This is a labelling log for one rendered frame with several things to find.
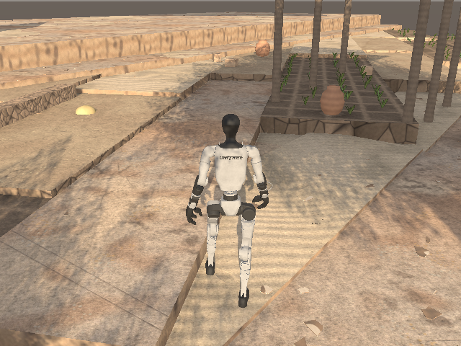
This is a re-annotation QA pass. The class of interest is robot left forearm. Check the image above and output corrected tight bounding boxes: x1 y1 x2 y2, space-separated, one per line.
188 175 204 209

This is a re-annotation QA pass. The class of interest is robot right forearm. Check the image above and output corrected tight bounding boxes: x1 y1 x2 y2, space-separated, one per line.
257 172 269 198

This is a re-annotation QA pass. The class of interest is left robot foot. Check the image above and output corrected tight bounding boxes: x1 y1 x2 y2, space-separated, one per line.
205 261 215 275

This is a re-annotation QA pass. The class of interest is robot left upper arm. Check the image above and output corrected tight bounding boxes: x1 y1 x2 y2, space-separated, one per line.
197 145 216 186

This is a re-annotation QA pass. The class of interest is robot right hand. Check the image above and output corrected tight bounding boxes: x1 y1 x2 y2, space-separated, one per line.
252 195 269 209

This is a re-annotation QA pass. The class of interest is robot left hand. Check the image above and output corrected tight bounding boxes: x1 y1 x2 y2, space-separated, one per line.
186 206 202 225

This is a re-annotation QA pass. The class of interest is right robot thigh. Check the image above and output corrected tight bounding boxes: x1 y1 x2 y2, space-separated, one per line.
239 202 256 261

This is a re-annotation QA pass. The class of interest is robot right upper arm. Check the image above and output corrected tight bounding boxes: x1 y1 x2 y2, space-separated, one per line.
246 145 264 184

